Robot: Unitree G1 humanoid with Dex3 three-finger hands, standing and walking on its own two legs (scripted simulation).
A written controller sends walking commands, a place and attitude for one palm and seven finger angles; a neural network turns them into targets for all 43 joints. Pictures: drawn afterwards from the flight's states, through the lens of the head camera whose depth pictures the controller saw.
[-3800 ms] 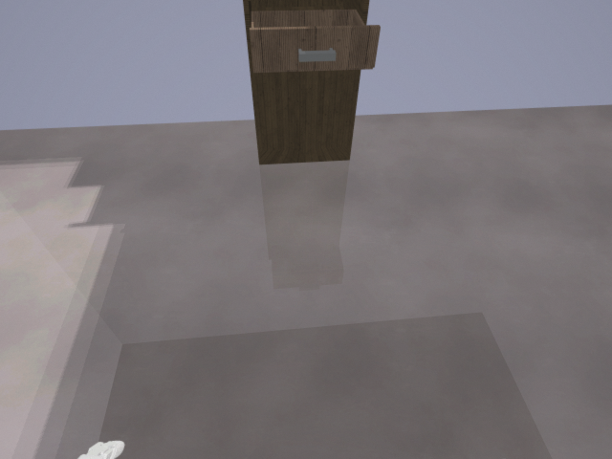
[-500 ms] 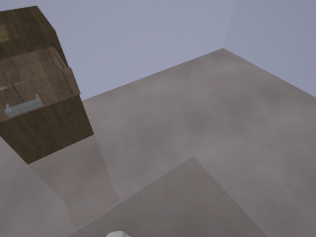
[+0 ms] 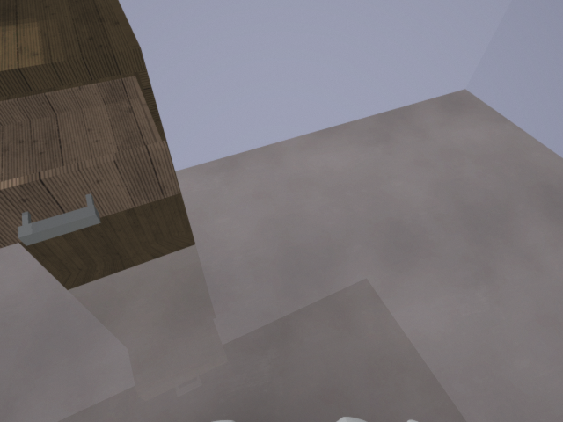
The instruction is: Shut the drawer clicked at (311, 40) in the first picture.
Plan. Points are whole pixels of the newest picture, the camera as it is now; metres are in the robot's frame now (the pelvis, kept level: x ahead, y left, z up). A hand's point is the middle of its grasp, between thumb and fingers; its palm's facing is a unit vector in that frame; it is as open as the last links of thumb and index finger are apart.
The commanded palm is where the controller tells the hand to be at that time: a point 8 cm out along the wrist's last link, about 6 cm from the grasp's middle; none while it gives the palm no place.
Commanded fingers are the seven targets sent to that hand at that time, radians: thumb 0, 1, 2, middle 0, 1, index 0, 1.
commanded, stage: turn to face it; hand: left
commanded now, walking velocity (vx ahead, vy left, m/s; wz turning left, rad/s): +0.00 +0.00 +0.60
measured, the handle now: (59, 216) +0.43 +0.46 -0.06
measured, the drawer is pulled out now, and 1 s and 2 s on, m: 0.29 0.29 0.29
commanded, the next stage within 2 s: take the last steps up to it in 0.78 s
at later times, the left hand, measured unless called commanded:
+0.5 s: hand (201, 417) +0.14 +0.13 -0.13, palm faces +0.28 -0.92 -0.27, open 7.3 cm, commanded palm none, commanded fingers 0.00 0.90 0.90 -0.20 -0.30 -0.20 -0.30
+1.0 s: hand out of the picture -0.10 +0.11 -0.18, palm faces +0.54 -0.82 -0.20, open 7.4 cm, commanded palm none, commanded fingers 0.00 0.90 0.90 -0.20 -0.30 -0.20 -0.30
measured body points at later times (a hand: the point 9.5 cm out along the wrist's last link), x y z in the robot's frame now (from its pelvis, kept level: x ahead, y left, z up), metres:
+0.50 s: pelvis +0.07 -0.08 +0.01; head +0.09 -0.11 +0.45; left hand +0.13 +0.18 -0.11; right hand +0.15 -0.31 -0.17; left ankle +0.00 +0.06 -0.64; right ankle +0.11 -0.14 -0.73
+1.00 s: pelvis +0.03 -0.04 +0.00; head +0.03 -0.01 +0.45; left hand -0.12 +0.15 -0.17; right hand +0.26 -0.18 -0.12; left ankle -0.02 +0.02 -0.73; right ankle +0.10 -0.16 -0.69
